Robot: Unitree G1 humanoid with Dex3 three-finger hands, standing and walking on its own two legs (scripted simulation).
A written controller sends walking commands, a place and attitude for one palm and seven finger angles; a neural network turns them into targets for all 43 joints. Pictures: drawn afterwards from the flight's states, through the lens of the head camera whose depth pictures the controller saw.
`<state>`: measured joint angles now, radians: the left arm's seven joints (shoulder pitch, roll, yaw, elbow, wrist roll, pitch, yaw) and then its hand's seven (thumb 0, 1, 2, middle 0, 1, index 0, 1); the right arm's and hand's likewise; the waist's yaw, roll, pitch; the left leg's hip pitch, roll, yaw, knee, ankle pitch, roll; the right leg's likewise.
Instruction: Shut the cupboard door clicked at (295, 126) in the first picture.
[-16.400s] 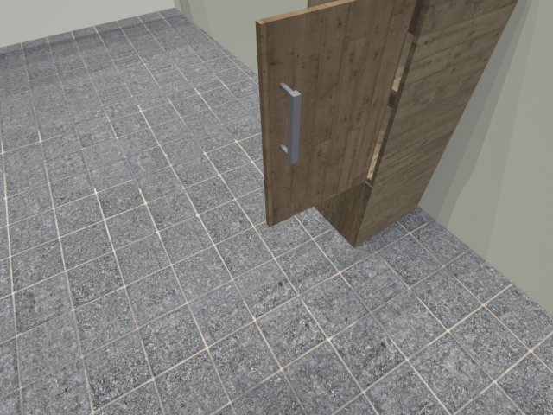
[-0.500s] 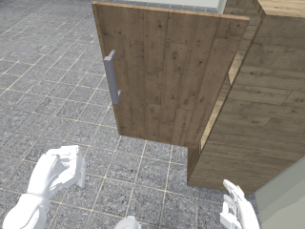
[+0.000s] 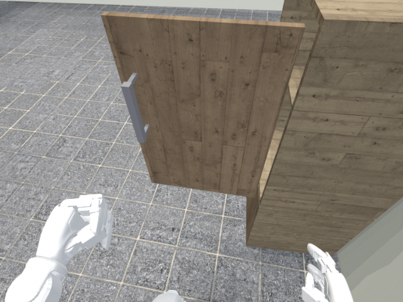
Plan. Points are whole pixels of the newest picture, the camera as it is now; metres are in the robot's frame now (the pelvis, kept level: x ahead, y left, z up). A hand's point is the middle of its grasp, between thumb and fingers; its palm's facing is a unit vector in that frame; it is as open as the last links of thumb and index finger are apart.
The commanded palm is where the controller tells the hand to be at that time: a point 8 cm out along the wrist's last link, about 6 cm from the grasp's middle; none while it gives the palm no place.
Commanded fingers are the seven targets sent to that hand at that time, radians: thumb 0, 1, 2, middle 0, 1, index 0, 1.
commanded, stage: bring the fist close to the handle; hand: left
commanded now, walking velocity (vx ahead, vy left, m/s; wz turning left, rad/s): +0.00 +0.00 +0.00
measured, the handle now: (138, 110) +0.53 +0.20 +0.08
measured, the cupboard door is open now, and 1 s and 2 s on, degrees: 87 87 86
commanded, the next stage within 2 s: push the door shut along its arc in 1.46 s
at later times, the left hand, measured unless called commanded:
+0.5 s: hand (121, 184) +0.31 +0.18 +0.09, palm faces -0.14 -0.99 -0.03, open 3.1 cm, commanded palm +0.30 +0.24 +0.09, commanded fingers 0.00 0.90 0.90 -1.30 -1.50 -1.30 -1.50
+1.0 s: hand (134, 146) +0.41 +0.18 +0.09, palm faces -0.12 -0.99 -0.02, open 3.1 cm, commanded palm +0.40 +0.23 +0.09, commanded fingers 0.00 0.90 0.90 -1.30 -1.50 -1.30 -1.50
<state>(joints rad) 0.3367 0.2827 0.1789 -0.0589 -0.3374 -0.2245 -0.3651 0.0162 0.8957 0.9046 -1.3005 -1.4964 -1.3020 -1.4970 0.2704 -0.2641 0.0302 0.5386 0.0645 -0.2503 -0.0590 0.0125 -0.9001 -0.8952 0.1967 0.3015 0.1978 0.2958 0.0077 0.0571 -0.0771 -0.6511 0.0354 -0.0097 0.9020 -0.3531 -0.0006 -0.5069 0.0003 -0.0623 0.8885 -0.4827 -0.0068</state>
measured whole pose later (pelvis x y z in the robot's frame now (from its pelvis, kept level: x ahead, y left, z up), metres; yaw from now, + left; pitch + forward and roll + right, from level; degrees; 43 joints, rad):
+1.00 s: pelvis +0.01 +0.01 +0.00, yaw -1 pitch +10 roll -1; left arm -0.45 0.34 0.23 0.70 -0.23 -0.25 -0.32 0.02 0.90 0.90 -1.30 -1.50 -1.30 -1.50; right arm 0.29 -0.27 0.03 0.62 0.06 -0.10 -0.04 0.01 -0.90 -0.89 0.20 0.30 0.20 0.30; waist -0.05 0.03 -0.07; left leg -0.69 0.03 0.02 0.86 -0.34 0.01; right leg -0.57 0.00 -0.03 0.87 -0.47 0.00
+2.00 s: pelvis +0.00 +0.00 -0.01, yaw -2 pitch +15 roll -2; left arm -0.82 0.46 0.29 1.10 -0.20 -0.32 -0.44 0.02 0.90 0.90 -1.30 -1.50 -1.32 -1.50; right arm 0.33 -0.29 0.03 0.64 0.06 -0.01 -0.03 0.01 -0.90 -0.89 0.20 0.30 0.20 0.30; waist -0.11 0.04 -0.09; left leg -0.86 0.05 0.01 0.97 -0.36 0.00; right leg -0.74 0.02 -0.04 0.97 -0.48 -0.01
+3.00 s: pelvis -0.02 +0.03 -0.06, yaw -5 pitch +26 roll -6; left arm -1.42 0.65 0.26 1.40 -0.02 -0.17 -0.47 0.02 0.90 0.91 -1.30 -1.50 -1.30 -1.50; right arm 0.39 -0.29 0.07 0.68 0.00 -0.11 -0.04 0.00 -0.90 -0.89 0.20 0.30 0.20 0.30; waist -0.28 0.07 -0.08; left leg -1.25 0.07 -0.01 1.20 -0.41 0.04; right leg -1.09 0.04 -0.04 1.14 -0.51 0.03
